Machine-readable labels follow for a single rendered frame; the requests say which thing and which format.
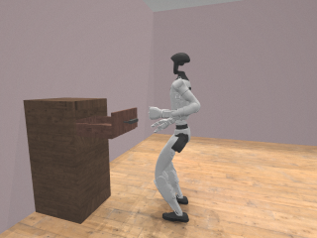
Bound robot left forearm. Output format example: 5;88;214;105
160;102;199;119

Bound right robot hand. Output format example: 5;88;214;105
151;119;169;133

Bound cabinet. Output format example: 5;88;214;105
23;97;111;224

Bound robot right forearm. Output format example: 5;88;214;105
167;117;179;125

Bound left robot hand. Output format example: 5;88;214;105
148;107;161;120

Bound drawer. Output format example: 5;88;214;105
75;107;138;140

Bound humanoid robot head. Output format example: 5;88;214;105
171;53;190;81

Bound robot left upper arm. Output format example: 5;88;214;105
172;78;201;113

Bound handle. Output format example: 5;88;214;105
123;118;139;124

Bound robot right thigh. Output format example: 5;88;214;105
164;134;174;172

